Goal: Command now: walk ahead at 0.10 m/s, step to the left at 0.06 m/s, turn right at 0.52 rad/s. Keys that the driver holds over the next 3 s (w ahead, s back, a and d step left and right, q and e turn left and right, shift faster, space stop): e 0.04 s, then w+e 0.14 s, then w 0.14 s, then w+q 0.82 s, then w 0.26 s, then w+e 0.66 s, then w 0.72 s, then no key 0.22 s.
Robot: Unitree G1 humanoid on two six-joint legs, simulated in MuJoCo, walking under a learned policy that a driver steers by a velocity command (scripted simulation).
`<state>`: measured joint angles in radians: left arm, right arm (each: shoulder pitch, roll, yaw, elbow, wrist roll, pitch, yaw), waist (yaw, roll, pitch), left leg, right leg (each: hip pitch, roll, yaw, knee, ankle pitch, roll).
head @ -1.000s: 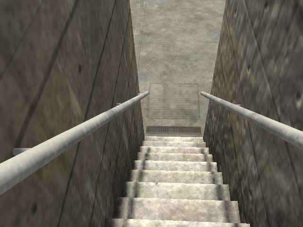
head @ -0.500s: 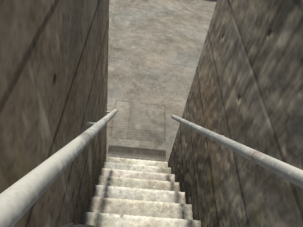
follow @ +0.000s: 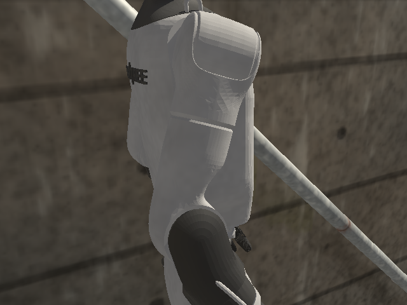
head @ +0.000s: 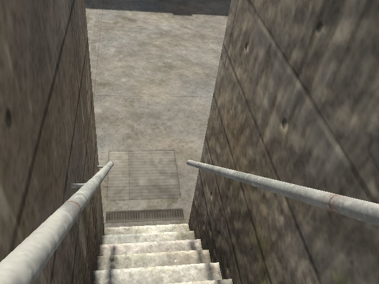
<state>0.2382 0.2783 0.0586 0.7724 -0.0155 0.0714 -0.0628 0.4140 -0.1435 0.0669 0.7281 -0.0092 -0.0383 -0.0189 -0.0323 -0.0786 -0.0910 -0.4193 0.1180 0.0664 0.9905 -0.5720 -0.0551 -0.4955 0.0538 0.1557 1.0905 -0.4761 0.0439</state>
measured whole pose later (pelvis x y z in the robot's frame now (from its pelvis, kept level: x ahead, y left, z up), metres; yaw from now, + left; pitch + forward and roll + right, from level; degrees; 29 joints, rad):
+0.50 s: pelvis +0.09 -0.10 -0.04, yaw -7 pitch +1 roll -3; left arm 0.56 0.16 -0.02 0.97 -0.02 -0.02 0.09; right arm -0.06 -0.22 -0.01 0.74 -0.03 0.01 -0.06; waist 0.07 0.05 0.01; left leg -0.68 -0.10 -0.13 0.96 0.27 -0.03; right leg -0.38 0.16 -0.05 1.12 -0.76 -0.11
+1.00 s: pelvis +0.32 -0.12 -0.33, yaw +10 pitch +5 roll -3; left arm 0.29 0.18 0.02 0.76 0.06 -0.09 -0.05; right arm 0.43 -0.29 -0.02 0.87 0.00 -0.09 -0.03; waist -0.02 0.12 -0.08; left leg -0.62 -0.18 -0.06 1.70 -0.82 0.10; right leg -0.79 -0.07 -0.05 1.13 0.34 -0.03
